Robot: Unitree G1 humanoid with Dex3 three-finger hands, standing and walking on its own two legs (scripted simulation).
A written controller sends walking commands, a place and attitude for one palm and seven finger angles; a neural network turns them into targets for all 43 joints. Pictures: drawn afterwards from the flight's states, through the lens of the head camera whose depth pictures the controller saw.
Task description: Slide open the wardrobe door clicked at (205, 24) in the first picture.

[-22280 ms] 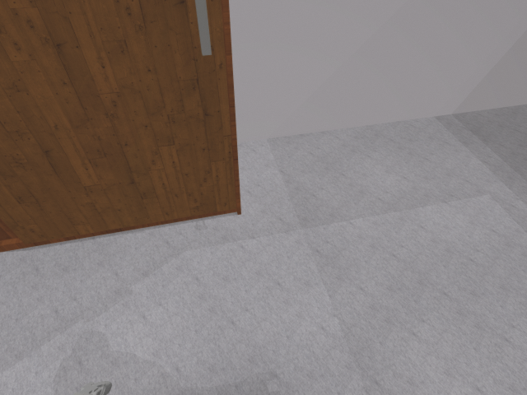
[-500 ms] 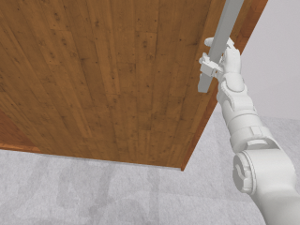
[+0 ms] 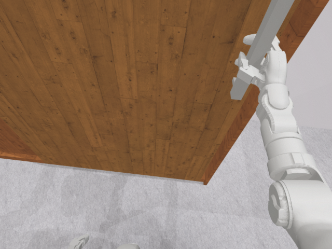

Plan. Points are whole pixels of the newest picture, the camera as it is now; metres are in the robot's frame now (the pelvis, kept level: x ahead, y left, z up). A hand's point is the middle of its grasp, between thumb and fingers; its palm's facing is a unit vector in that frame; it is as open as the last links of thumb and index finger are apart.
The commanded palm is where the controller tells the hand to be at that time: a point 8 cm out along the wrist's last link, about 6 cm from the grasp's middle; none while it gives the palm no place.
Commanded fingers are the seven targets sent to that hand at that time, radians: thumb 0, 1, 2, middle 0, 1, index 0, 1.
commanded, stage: step sideways, sliding the door along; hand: right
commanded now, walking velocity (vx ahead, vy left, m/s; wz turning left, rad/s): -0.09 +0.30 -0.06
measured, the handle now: (256, 43) +0.52 -0.15 +0.23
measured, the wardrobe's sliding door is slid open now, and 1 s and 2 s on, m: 0.03 0.19 0.59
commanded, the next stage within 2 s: none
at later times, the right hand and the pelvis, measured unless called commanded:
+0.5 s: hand (226, 66) +0.48 -0.09 +0.19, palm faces +0.30 +0.95 -0.12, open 6.5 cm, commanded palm +0.45 -0.07 +0.20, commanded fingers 0.00 -0.90 -0.90 0.45 1.40 0.45 1.40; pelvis +0.06 +0.14 +0.00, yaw -7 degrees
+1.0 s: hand (170, 58) +0.49 +0.03 +0.19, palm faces +0.48 +0.87 -0.12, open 7.1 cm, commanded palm +0.45 +0.07 +0.20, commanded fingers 0.00 -0.90 -0.90 0.45 1.40 0.45 1.40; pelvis +0.16 +0.29 -0.01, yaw -12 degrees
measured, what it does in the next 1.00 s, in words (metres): steps to the left: right foot, then left foot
